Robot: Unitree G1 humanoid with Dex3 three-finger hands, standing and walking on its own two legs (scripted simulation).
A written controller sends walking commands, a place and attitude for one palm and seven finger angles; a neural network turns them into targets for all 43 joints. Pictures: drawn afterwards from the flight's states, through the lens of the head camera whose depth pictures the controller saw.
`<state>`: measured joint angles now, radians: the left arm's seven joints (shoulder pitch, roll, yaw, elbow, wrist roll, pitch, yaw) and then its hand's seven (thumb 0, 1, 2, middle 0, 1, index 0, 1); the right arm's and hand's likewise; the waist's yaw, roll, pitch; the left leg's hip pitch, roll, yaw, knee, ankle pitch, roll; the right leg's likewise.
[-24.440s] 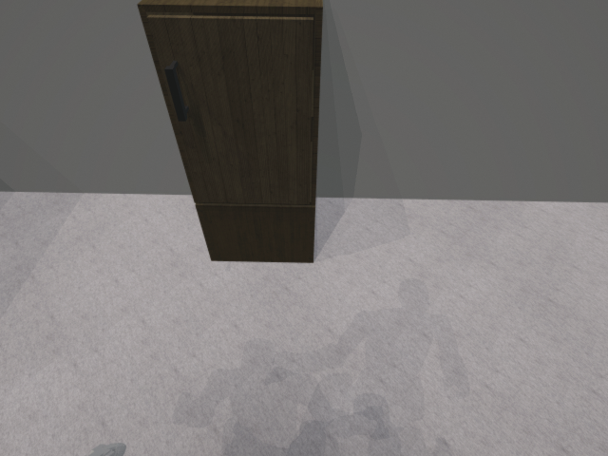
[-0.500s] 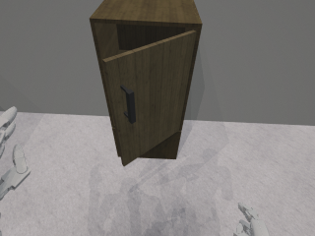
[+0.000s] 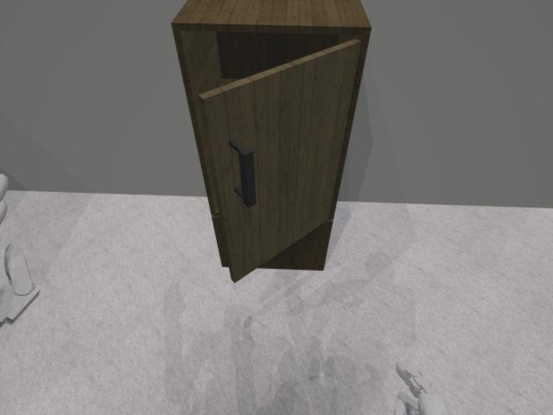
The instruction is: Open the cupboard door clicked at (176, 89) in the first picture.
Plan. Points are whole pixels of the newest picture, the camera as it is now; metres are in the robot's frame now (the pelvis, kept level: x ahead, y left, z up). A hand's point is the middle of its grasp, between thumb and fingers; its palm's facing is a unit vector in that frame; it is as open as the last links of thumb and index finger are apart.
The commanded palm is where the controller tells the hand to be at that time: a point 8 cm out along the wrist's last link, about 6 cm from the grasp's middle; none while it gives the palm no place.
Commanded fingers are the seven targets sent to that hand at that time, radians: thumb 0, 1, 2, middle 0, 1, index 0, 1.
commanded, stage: let the arm hang, fingers relaxed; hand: left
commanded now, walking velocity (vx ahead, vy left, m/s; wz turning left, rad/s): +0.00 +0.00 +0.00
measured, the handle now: (242, 173) +0.55 +0.10 +0.03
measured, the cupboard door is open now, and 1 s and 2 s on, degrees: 42 42 42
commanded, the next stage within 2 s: look to check the result in 1.14 s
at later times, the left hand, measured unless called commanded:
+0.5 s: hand out of the picture -0.02 +0.21 -0.16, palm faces +0.06 -0.98 -0.21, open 7.0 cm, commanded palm none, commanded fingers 0.00 0.90 0.90 -0.20 -0.30 -0.20 -0.30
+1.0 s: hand out of the picture -0.02 +0.20 -0.16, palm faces +0.05 -0.98 -0.19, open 7.3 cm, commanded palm none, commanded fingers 0.00 0.90 0.90 -0.20 -0.30 -0.20 -0.30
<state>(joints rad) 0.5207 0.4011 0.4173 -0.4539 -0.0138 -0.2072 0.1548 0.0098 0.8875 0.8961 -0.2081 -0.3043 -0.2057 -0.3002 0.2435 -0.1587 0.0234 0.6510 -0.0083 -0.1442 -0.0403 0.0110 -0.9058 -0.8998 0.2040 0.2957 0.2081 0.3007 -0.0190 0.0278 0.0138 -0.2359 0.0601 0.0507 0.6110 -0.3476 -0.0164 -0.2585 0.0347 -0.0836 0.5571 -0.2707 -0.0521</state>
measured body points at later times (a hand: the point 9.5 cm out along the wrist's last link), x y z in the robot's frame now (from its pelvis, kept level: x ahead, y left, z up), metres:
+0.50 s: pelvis -0.02 +0.01 +0.01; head +0.00 +0.02 +0.46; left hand -0.02 +0.26 -0.15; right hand +0.00 -0.22 -0.14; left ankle -0.02 +0.13 -0.73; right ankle +0.02 -0.09 -0.73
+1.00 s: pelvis -0.02 +0.03 +0.01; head -0.01 +0.02 +0.46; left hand -0.02 +0.25 -0.15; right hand -0.04 -0.18 -0.15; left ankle -0.02 +0.13 -0.73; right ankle +0.02 -0.09 -0.73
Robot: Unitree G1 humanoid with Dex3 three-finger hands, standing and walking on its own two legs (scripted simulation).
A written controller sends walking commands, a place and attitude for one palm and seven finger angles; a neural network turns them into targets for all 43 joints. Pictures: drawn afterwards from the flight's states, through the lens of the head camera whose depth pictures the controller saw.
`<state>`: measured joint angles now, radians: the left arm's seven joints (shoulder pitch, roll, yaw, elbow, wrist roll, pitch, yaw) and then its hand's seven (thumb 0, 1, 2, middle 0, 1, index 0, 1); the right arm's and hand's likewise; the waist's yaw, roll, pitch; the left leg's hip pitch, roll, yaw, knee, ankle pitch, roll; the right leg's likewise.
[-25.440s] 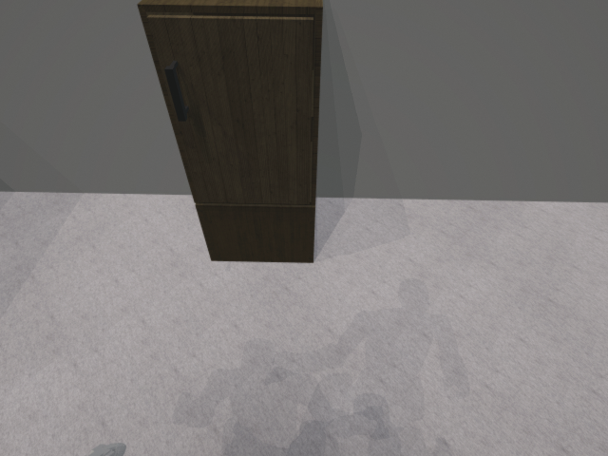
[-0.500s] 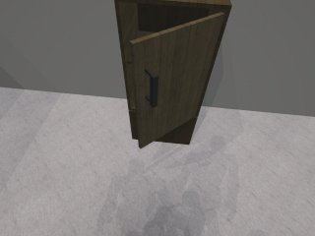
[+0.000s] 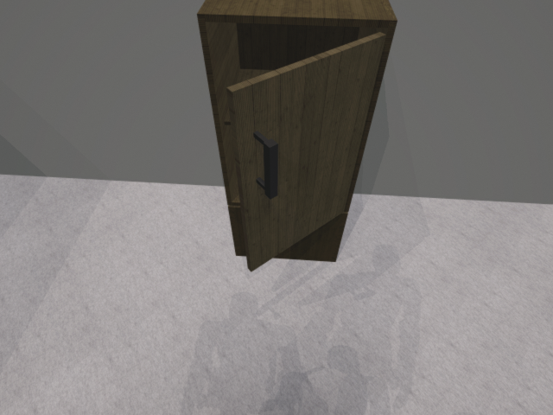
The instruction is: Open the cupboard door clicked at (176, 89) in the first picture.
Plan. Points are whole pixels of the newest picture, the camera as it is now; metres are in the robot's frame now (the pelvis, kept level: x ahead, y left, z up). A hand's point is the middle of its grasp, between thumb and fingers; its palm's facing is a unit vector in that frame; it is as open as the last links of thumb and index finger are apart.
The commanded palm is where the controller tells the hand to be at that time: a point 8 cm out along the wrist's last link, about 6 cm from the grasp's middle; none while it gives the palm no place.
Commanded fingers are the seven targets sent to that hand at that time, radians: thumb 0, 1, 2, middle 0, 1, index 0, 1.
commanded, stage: let the arm hang, fingers relaxed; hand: left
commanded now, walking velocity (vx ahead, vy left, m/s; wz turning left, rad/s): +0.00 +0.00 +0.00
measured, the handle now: (265, 165) +0.58 +0.06 +0.01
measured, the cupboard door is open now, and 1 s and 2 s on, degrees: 42 42 42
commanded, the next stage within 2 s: look to check the result in 0.14 s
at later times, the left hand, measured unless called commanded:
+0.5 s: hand out of the picture +0.02 +0.17 -0.17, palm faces +0.02 -0.98 -0.19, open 7.4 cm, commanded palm none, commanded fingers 0.00 0.90 0.90 -0.20 -0.30 -0.20 -0.30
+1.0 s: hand out of the picture +0.05 +0.17 -0.18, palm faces -0.02 -0.98 -0.20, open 7.4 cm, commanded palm none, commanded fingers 0.00 0.90 0.90 -0.20 -0.30 -0.20 -0.30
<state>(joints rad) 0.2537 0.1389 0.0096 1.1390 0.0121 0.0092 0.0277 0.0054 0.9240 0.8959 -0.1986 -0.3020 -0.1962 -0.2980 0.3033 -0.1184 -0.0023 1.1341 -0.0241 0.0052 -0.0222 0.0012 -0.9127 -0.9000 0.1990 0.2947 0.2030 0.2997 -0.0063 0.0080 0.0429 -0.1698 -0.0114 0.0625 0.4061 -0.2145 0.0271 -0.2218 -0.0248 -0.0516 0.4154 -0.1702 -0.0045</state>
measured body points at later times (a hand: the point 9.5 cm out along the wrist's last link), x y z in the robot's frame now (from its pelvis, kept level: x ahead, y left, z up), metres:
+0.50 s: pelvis +0.02 +0.00 +0.00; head +0.04 -0.01 +0.45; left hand +0.02 +0.22 -0.16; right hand +0.02 -0.22 -0.16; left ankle +0.00 +0.10 -0.74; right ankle +0.03 -0.12 -0.74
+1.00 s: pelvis +0.03 -0.01 +0.00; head +0.06 -0.01 +0.45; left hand +0.06 +0.22 -0.16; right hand +0.04 -0.24 -0.16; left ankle +0.01 +0.10 -0.74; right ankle +0.04 -0.12 -0.74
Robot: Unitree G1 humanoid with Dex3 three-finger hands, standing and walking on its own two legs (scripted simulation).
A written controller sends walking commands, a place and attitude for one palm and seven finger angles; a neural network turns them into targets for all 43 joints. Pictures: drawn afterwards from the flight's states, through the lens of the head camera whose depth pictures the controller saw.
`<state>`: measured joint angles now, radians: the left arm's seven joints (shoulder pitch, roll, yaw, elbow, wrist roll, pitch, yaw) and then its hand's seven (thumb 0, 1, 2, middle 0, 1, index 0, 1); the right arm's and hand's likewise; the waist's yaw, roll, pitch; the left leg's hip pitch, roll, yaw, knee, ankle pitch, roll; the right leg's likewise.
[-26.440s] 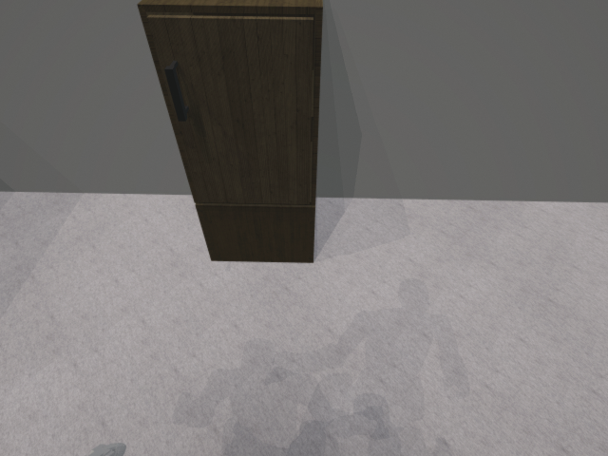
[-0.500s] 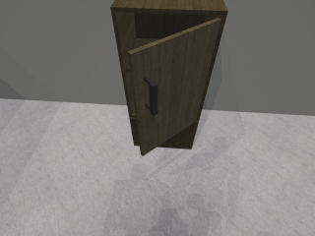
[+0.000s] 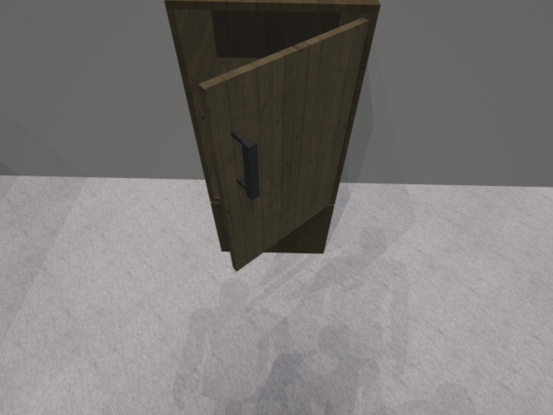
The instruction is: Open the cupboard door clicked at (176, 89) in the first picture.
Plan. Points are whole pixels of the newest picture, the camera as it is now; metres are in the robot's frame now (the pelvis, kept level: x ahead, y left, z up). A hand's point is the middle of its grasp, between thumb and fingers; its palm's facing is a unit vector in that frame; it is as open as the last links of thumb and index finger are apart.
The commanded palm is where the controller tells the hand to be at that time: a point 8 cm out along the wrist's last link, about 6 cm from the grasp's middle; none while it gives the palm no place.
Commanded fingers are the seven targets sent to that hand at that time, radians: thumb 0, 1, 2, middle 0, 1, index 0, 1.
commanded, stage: walk to a spot facing it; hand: left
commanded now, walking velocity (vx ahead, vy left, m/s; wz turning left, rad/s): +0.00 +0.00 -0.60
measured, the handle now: (245, 165) +0.54 +0.10 +0.01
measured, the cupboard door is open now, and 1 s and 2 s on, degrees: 42 42 42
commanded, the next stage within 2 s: none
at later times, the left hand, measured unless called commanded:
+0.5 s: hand out of the picture +0.08 +0.15 -0.16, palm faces -0.20 -0.94 -0.27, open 7.4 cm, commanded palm none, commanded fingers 0.00 0.90 0.90 -0.20 -0.30 -0.20 -0.30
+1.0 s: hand (211, 362) +0.23 +0.13 -0.16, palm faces -0.52 -0.82 -0.25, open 7.4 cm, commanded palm none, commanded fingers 0.00 0.90 0.90 -0.20 -0.30 -0.20 -0.30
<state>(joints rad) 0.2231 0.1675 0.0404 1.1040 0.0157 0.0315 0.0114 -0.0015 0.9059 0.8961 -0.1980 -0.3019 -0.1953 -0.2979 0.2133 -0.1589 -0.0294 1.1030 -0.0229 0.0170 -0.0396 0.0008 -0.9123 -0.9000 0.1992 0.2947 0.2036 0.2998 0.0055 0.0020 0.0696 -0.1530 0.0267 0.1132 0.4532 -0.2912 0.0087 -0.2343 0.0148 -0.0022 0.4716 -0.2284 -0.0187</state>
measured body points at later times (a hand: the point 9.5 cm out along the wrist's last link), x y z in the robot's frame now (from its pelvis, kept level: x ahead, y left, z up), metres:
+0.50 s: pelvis +0.00 -0.04 +0.00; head +0.06 -0.08 +0.45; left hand +0.09 +0.20 -0.14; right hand +0.06 -0.32 -0.15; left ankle +0.01 +0.13 -0.66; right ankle -0.01 -0.12 -0.74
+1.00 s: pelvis +0.03 -0.01 +0.00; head +0.09 -0.03 +0.45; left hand +0.25 +0.18 -0.14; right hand -0.07 -0.25 -0.14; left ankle +0.08 +0.12 -0.74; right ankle -0.05 -0.13 -0.69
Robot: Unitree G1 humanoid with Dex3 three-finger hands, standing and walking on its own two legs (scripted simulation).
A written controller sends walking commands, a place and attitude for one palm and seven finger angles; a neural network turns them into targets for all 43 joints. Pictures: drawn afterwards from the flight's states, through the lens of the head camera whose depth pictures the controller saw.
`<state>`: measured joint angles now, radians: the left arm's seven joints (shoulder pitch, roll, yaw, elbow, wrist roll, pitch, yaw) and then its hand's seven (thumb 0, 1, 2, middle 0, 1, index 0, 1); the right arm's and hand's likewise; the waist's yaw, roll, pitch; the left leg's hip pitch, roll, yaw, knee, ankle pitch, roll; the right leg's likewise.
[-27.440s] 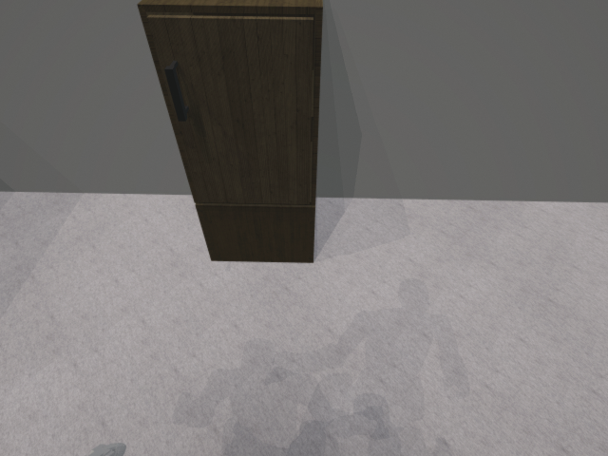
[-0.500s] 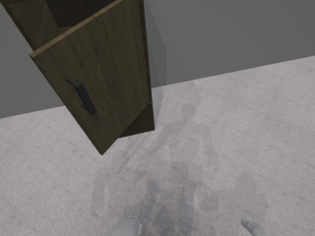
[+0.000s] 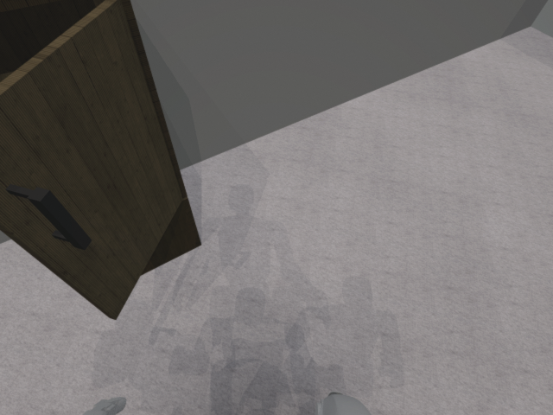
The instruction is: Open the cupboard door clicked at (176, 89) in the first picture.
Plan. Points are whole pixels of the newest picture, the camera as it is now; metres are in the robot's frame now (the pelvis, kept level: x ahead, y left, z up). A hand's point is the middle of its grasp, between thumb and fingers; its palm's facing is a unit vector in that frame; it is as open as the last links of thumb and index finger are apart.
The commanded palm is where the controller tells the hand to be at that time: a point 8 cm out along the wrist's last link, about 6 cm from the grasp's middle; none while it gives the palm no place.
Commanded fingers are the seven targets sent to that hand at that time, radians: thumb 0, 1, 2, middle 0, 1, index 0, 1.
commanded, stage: walk to a spot facing it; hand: left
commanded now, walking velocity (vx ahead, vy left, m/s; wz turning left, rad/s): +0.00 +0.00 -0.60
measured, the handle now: (51, 218) +0.36 +0.38 +0.01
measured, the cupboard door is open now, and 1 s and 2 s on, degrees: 42 42 42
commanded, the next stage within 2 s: none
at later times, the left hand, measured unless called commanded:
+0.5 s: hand (188, 396) +0.16 +0.16 -0.18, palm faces -0.26 -0.95 -0.18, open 7.4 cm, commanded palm none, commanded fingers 0.00 0.90 0.90 -0.20 -0.30 -0.20 -0.30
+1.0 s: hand (245, 355) +0.22 +0.07 -0.16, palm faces -0.52 -0.82 -0.25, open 7.4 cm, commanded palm none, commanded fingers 0.00 0.90 0.90 -0.20 -0.30 -0.20 -0.30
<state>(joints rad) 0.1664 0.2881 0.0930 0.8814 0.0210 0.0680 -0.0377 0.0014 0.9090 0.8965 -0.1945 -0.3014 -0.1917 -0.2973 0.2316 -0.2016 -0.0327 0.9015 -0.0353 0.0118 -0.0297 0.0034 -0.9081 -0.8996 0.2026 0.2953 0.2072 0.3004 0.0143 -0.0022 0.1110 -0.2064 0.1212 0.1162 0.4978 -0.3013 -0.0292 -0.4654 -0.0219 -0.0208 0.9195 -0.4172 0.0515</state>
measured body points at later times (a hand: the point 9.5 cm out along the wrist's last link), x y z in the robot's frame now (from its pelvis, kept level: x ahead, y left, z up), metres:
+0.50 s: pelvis +0.02 +0.00 -0.01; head +0.07 +0.00 +0.43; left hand +0.17 +0.21 -0.17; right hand +0.04 -0.28 -0.14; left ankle +0.06 +0.10 -0.75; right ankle +0.00 -0.14 -0.74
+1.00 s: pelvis +0.05 -0.06 -0.01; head +0.06 -0.09 +0.44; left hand +0.25 +0.11 -0.14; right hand -0.08 -0.29 -0.16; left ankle +0.11 +0.07 -0.68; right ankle -0.03 -0.13 -0.74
